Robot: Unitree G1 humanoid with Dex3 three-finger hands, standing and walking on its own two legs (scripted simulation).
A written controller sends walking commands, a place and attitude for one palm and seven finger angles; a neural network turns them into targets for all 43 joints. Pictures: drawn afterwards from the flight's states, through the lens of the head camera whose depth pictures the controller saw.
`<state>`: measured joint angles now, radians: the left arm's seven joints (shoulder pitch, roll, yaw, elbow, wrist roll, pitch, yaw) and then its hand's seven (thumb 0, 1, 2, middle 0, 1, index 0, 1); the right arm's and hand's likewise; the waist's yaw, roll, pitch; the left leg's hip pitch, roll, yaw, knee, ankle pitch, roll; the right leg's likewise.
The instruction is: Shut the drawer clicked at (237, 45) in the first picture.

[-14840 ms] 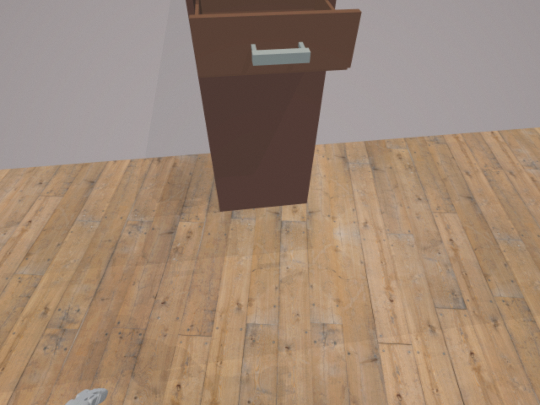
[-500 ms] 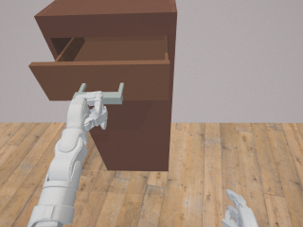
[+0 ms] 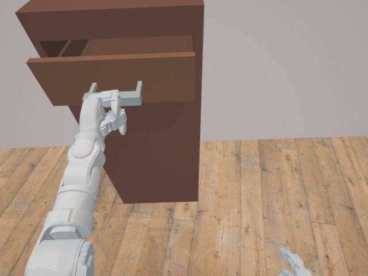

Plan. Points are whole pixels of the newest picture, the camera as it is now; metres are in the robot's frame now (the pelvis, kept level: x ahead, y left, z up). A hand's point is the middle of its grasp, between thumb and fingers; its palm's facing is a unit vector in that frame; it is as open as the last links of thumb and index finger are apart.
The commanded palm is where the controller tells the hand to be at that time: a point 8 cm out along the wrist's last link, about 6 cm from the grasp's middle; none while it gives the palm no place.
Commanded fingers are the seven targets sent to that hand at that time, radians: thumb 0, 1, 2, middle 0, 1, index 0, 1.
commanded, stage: push the drawer shut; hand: left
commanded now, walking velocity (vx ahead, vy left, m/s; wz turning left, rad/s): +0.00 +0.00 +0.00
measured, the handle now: (115, 92) +0.49 +0.20 +0.14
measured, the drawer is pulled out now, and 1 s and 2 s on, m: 0.09 0.00 0.00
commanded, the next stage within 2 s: pull the fist back off the drawer in 1.00 s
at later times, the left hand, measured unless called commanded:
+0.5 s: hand (129, 99) +0.46 +0.16 +0.14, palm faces +0.09 -1.00 -0.03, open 3.4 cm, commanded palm +0.44 +0.20 +0.14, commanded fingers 0.00 0.90 0.90 -1.40 -1.60 -1.40 -1.60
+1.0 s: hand (129, 89) +0.50 +0.16 +0.14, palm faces +0.08 -1.00 -0.03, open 3.1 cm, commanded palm +0.50 +0.21 +0.14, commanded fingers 0.00 0.90 0.90 -1.40 -1.60 -1.40 -1.60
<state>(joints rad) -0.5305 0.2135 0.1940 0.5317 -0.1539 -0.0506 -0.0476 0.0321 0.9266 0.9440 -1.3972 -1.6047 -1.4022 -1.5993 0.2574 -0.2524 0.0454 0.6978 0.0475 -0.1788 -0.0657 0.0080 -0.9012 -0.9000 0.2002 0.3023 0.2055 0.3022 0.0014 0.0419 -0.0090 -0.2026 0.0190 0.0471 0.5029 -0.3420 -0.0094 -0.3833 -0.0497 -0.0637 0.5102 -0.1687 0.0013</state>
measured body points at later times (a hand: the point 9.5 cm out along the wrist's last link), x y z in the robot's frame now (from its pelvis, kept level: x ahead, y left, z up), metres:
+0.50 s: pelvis +0.00 +0.00 +0.00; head +0.05 -0.02 +0.44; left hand +0.45 +0.21 +0.15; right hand +0.09 -0.25 -0.13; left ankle -0.05 +0.12 -0.73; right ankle +0.06 -0.12 -0.73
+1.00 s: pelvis +0.00 +0.00 -0.01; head +0.07 -0.01 +0.43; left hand +0.49 +0.22 +0.15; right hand +0.01 -0.26 -0.14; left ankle -0.05 +0.12 -0.73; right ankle +0.06 -0.12 -0.73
